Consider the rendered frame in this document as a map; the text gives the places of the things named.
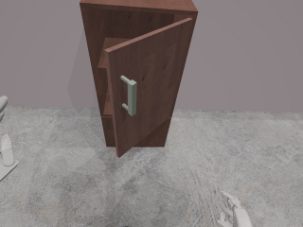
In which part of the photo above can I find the right robot hand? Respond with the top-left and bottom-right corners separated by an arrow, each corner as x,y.
217,191 -> 253,227

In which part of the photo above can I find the left robot hand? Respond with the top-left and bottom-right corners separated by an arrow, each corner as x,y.
0,96 -> 19,182

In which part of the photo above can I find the handle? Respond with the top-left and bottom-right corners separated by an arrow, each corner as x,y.
120,76 -> 137,116

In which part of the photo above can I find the cupboard door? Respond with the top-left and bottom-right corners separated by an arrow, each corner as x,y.
104,17 -> 193,158

